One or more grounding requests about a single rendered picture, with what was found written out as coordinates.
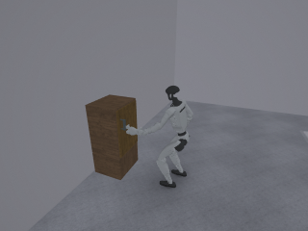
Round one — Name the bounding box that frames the robot left hand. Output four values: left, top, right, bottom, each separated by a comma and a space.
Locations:
125, 124, 143, 136

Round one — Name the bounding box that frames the left robot upper arm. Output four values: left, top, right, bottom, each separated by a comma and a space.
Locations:
154, 107, 176, 130

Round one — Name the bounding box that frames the cupboard door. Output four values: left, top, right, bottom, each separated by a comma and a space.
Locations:
115, 100, 138, 158

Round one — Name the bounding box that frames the robot left forearm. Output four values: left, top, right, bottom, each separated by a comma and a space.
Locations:
136, 123, 161, 136

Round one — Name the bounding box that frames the right robot upper arm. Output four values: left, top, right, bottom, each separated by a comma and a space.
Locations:
179, 99, 193, 118

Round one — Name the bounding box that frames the robot right forearm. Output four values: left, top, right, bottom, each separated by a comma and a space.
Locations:
186, 118, 193, 128

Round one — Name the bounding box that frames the handle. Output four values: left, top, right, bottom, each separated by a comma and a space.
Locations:
120, 119, 126, 131

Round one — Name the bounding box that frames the robot right foot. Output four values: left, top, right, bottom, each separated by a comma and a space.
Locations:
171, 169, 187, 177

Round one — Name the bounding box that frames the robot head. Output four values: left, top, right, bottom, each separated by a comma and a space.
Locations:
166, 86, 183, 107

